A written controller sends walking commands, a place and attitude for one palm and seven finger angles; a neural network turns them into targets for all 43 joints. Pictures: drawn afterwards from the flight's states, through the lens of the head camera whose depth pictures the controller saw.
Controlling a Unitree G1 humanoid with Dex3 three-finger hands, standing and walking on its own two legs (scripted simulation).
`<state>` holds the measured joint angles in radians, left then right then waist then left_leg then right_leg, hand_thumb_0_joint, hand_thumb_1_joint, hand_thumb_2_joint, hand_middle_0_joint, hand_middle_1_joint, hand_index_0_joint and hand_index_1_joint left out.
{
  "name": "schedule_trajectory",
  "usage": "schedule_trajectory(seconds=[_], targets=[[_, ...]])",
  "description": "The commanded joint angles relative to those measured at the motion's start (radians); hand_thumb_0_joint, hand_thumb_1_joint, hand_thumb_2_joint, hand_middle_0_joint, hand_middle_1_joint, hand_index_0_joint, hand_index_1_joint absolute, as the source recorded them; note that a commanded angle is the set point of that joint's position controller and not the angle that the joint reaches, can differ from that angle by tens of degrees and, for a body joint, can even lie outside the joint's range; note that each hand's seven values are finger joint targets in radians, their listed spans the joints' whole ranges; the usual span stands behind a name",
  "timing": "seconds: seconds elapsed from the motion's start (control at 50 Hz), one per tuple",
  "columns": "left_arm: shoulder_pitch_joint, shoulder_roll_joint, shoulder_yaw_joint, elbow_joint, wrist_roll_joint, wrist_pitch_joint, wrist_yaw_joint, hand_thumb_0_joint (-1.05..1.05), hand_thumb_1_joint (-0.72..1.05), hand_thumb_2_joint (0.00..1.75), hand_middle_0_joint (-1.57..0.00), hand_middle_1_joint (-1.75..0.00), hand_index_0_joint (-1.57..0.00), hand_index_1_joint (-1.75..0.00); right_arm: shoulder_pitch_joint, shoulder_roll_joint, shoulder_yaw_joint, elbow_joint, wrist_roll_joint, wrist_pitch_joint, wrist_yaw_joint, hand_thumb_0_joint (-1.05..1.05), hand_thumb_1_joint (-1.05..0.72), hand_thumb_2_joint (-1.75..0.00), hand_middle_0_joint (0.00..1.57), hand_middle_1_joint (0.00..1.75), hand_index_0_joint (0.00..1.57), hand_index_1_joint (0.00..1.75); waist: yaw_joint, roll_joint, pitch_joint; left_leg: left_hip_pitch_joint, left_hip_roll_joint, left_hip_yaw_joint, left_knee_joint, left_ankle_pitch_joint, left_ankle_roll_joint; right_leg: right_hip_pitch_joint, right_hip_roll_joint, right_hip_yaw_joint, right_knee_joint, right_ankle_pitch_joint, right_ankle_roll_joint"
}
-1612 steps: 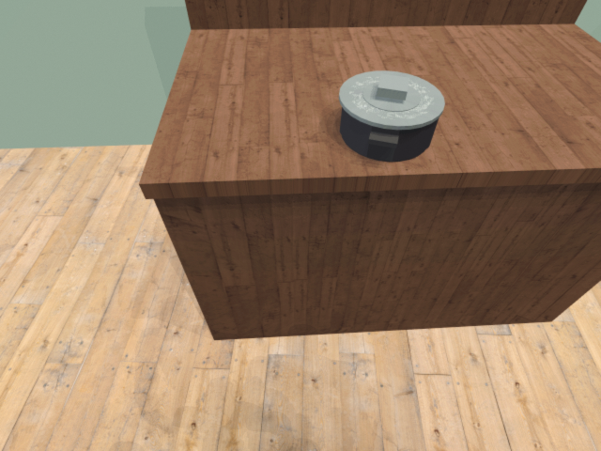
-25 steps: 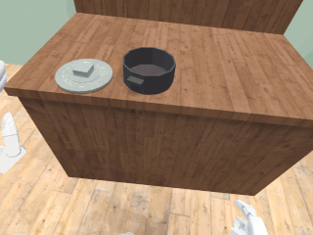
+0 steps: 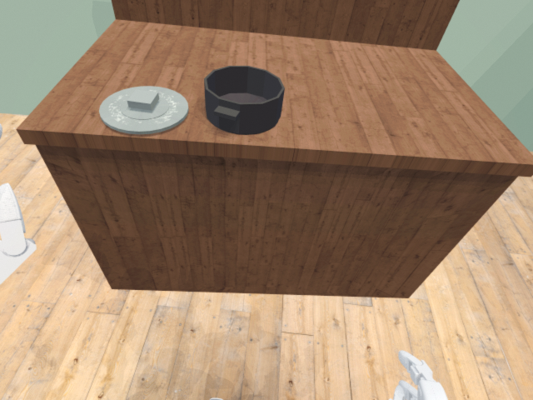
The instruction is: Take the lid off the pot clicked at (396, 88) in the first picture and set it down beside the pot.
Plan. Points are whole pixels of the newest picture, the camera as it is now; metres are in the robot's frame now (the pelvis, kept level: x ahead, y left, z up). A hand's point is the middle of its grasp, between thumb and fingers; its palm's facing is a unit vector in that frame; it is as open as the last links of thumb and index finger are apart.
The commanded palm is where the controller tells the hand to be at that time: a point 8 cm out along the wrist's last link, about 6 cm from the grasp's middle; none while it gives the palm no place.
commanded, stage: stop stepping back and stand still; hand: left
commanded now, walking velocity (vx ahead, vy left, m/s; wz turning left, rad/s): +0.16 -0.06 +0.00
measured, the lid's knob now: (143, 99) +0.74 +0.31 +0.05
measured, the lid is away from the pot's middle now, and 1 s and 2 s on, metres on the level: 0.24 0.24 0.24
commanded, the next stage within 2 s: let the arm hang, fingers relaxed in 0.48 s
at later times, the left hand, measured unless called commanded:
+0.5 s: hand out of the picture +0.14 +0.27 +0.23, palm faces +0.38 -0.80 -0.47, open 7.4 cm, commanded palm +0.08 +0.32 +0.24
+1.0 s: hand out of the picture -0.02 +0.21 -0.17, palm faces +0.08 -0.97 -0.21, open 7.0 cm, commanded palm none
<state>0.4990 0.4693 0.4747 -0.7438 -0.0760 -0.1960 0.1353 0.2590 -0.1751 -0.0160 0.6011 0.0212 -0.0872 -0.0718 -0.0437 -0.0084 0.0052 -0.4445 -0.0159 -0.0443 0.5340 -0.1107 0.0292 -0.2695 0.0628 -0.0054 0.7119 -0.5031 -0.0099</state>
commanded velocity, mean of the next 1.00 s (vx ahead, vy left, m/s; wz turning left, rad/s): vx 0.06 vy -0.04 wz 0.00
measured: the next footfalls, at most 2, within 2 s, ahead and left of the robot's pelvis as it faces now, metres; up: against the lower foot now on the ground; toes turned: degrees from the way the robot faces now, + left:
right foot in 0.06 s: +0.01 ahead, -0.10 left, +0.00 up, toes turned -3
left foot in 0.26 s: +0.01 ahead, +0.14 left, +0.00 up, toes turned +3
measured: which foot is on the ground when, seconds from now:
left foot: down 0.00-0.06, up 0.08-0.24, down 0.26-1.00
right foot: up 0.00-0.04, down 0.06-0.26, up 0.28-0.50, down 0.52-1.00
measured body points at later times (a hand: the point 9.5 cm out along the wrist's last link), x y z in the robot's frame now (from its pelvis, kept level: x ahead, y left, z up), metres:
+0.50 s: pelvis -0.04 +0.04 +0.01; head -0.03 +0.07 +0.46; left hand +0.12 +0.31 +0.25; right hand +0.11 -0.17 -0.06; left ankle -0.03 +0.14 -0.73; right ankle -0.04 -0.08 -0.72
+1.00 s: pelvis -0.01 +0.01 +0.01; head +0.03 +0.04 +0.45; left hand -0.03 +0.26 -0.16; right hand -0.02 -0.23 -0.14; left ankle -0.03 +0.14 -0.73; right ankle -0.04 -0.08 -0.73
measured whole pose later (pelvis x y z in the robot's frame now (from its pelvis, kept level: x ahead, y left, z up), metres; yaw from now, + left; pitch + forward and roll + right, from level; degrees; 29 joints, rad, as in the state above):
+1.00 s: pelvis -0.01 +0.01 +0.01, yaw +3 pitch +1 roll -1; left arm 0.31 0.21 0.04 1.02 0.00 0.03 0.03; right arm 0.35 -0.17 -0.04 1.00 -0.01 0.03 -0.04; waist -0.01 -0.02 0.07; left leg -0.26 0.02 -0.02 0.57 -0.33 -0.01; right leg -0.19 0.02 -0.11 0.49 -0.33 -0.04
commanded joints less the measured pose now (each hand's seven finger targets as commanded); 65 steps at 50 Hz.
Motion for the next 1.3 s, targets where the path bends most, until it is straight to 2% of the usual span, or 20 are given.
schedule_trajectory(seconds=[0.0,0.02,0.04,0.06,0.08,0.14,0.2,0.24,0.28,0.32,0.42,0.5,0.52,0.54,0.62,0.7,0.74,0.82,0.96,1.28], targets=[[0.076,0.153,0.102,-0.113,0.008,-0.035,0.006,0.00,0.90,0.90,-0.20,-0.30,-0.20,-0.30,-0.150,-0.121,-0.033,-0.180,-0.011,-0.039,0.012,0.00,-0.90,-0.90,0.20,0.30,0.20,0.30,0.050,0.161,-0.121,-0.122,0.094,-0.105,-0.311,-0.561,-0.033,0.307,0.016,-0.047,-0.258,-0.005,-0.036],[0.075,0.164,0.096,-0.139,0.021,-0.038,-0.004,0.00,0.90,0.90,-0.20,-0.30,-0.20,-0.30,-0.133,-0.120,-0.042,-0.175,-0.012,-0.018,0.012,0.00,-0.90,-0.90,0.20,0.30,0.20,0.30,0.037,-0.020,-0.102,-0.018,-0.008,0.040,0.007,-0.396,-0.044,0.149,-0.109,0.076,-0.440,-0.033,-0.066],[0.094,0.174,0.114,-0.140,0.016,-0.036,-0.002,0.00,0.90,0.90,-0.20,-0.30,-0.20,-0.30,-0.110,-0.137,-0.054,-0.165,-0.018,-0.006,0.016,0.00,-0.90,-0.90,0.20,0.30,0.20,0.30,0.031,-0.176,-0.078,0.069,-0.046,0.045,0.380,-0.280,-0.049,-0.102,-0.314,0.346,-0.608,-0.127,-0.146],[-0.023,0.196,0.095,-0.230,0.007,-0.036,-0.017,0.00,0.90,0.90,-0.20,-0.30,-0.20,-0.30,-0.115,-0.160,-0.045,-0.145,-0.035,0.015,0.023,0.00,-0.90,-0.90,0.20,0.30,0.20,0.30,0.011,-0.130,-0.102,0.044,-0.050,0.075,0.609,-0.240,-0.053,-0.175,-0.360,0.264,-0.532,0.105,-0.195],[-0.019,0.186,0.117,-0.175,0.001,-0.037,-0.009,0.00,0.90,0.90,-0.20,-0.30,-0.20,-0.30,-0.110,-0.126,-0.045,-0.148,-0.010,0.002,0.022,0.00,-0.90,-0.90,0.20,0.30,0.20,0.30,0.010,-0.155,-0.095,-0.016,-0.012,0.013,0.647,-0.263,-0.041,-0.149,-0.378,0.334,-0.549,-0.065,-0.200],[-0.116,0.145,0.060,-0.095,0.013,-0.032,0.006,0.00,0.90,0.90,-0.20,-0.30,-0.20,-0.30,-0.148,-0.135,-0.038,-0.158,-0.012,-0.010,-0.004,0.00,-0.90,-0.90,0.20,0.30,0.20,0.30,0.001,-0.179,0.057,0.097,0.065,0.030,0.347,-0.343,-0.014,-0.296,-0.329,0.226,-0.557,-0.257,-0.137],[-0.112,0.108,0.038,-0.089,0.021,-0.052,0.034,0.00,0.90,0.90,-0.20,-0.30,-0.20,-0.30,-0.129,-0.135,-0.014,-0.143,-0.009,-0.056,-0.025,0.00,-0.90,-0.90,0.20,0.30,0.20,0.30,0.011,0.075,0.014,0.229,0.054,0.071,-0.143,-0.349,0.027,-0.119,-0.211,0.108,-0.325,-0.077,-0.096],[-0.130,0.120,0.040,-0.167,0.012,-0.073,0.039,0.00,0.90,0.90,-0.20,-0.30,-0.20,-0.30,-0.137,-0.165,-0.022,-0.188,0.003,-0.072,-0.025,0.00,-0.90,-0.90,0.20,0.30,0.20,0.30,0.015,0.313,-0.002,0.321,0.305,-0.325,-0.286,-0.343,0.122,-0.232,-0.043,-0.060,0.025,0.067,0.000],[-0.109,0.143,0.071,-0.177,0.013,-0.060,0.030,0.00,0.90,0.90,-0.20,-0.30,-0.20,-0.30,-0.137,-0.134,-0.025,-0.163,-0.006,-0.090,-0.002,0.00,-0.90,-0.90,0.20,0.30,0.20,0.30,0.003,0.264,0.008,0.152,0.350,-0.463,-0.392,-0.600,0.172,-0.243,-0.041,0.040,0.231,0.013,0.001],[-0.007,0.130,0.067,-0.197,0.015,-0.046,0.027,0.00,0.90,0.90,-0.20,-0.30,-0.20,-0.30,-0.141,-0.124,-0.021,-0.157,-0.006,-0.093,0.021,0.00,-0.90,-0.90,0.20,0.30,0.20,0.30,0.019,0.169,0.021,0.138,0.319,-0.361,-0.366,-0.464,0.157,-0.228,-0.071,0.052,0.191,0.072,0.001],[0.059,0.147,0.080,-0.243,0.021,-0.035,0.039,0.00,0.90,0.90,-0.20,-0.30,-0.20,-0.30,-0.149,-0.134,-0.010,-0.160,-0.013,-0.068,0.015,0.00,-0.90,-0.90,0.20,0.30,0.20,0.30,0.030,0.223,-0.061,0.079,0.223,-0.110,-0.282,-0.371,0.059,0.108,-0.022,-0.088,-0.192,0.161,-0.001],[-0.028,0.169,0.110,-0.150,0.010,-0.037,0.043,0.00,0.90,0.90,-0.20,-0.30,-0.20,-0.30,-0.123,-0.133,-0.018,-0.149,-0.020,-0.046,-0.008,0.00,-0.90,-0.90,0.20,0.30,0.20,0.30,0.008,0.084,-0.063,0.079,0.136,-0.040,-0.125,-0.289,0.028,0.153,-0.110,0.058,-0.341,0.213,-0.062],[0.020,-0.166,-0.347,0.772,0.123,0.105,-0.111,0.00,0.90,0.90,-0.20,-0.30,-0.20,-0.30,-0.064,-0.244,-0.080,0.084,-0.001,-0.098,0.076,0.00,-0.90,-0.90,0.20,0.30,0.20,0.30,-0.016,0.016,-0.081,0.064,0.115,0.023,0.165,0.038,0.000,0.027,-0.281,0.025,-0.166,0.703,-0.077],[0.006,-0.147,-0.357,0.810,0.125,0.172,-0.127,0.00,0.90,0.90,-0.20,-0.30,-0.20,-0.30,-0.008,-0.180,-0.097,0.098,-0.002,-0.059,0.089,0.00,-0.90,-0.90,0.20,0.30,0.20,0.30,-0.029,-0.100,-0.157,0.151,0.113,0.023,0.174,0.147,-0.030,-0.005,-0.258,0.057,-0.127,0.698,-0.090],[-0.121,-0.167,-0.374,0.985,0.119,0.202,-0.127,0.00,0.90,0.90,-0.20,-0.30,-0.20,-0.30,-0.026,-0.176,-0.060,0.059,-0.037,0.047,0.072,0.00,-0.90,-0.90,0.20,0.30,0.20,0.30,0.020,-0.258,-0.100,0.038,0.109,-0.062,0.147,-0.059,0.042,-0.015,-0.187,0.018,-0.168,0.253,-0.066],[-0.267,-0.140,-0.392,1.247,0.103,0.224,-0.119,0.00,0.90,0.90,-0.20,-0.30,-0.20,-0.30,-0.032,-0.150,-0.046,0.114,-0.055,0.077,0.057,0.00,-0.90,-0.90,0.20,0.30,0.20,0.30,0.019,-0.104,0.032,0.033,0.087,-0.053,0.068,-0.027,0.036,-0.019,-0.188,0.045,-0.192,0.276,-0.075],[-0.268,-0.129,-0.404,1.374,0.096,0.218,-0.120,0.00,0.90,0.90,-0.20,-0.30,-0.20,-0.30,-0.025,-0.152,-0.036,0.154,-0.053,0.076,0.051,0.00,-0.90,-0.90,0.20,0.30,0.20,0.30,0.029,0.089,0.050,0.055,0.114,-0.094,-0.024,0.032,0.041,0.008,-0.145,0.017,-0.166,0.300,-0.051],[-0.190,-0.175,-0.405,1.575,0.086,0.196,-0.116,0.00,0.90,0.90,-0.20,-0.30,-0.20,-0.30,0.029,-0.123,-0.033,0.250,-0.044,0.070,0.028,0.00,-0.90,-0.90,0.20,0.30,0.20,0.30,0.046,0.225,-0.070,0.150,0.124,-0.065,-0.051,0.141,0.037,0.151,-0.133,-0.001,-0.201,0.412,-0.039],[-0.196,-0.192,-0.443,1.718,0.077,0.187,-0.102,0.00,0.90,0.90,-0.20,-0.30,-0.20,-0.30,0.126,-0.073,-0.032,0.356,-0.028,0.092,0.023,0.00,-0.90,-0.90,0.20,0.30,0.20,0.30,0.021,0.041,-0.046,0.213,0.109,-0.007,-0.044,0.083,0.014,0.181,-0.172,0.012,-0.314,0.528,-0.048],[-0.192,-0.248,-0.448,1.821,0.076,0.190,-0.079,0.00,0.90,0.90,-0.20,-0.30,-0.20,-0.30,0.131,-0.024,-0.025,0.480,-0.027,0.096,0.016,0.00,-0.90,-0.90,0.20,0.30,0.20,0.30,0.029,-0.015,0.054,0.259,0.114,0.004,-0.108,0.123,0.014,0.160,-0.160,0.002,-0.343,0.538,-0.031]])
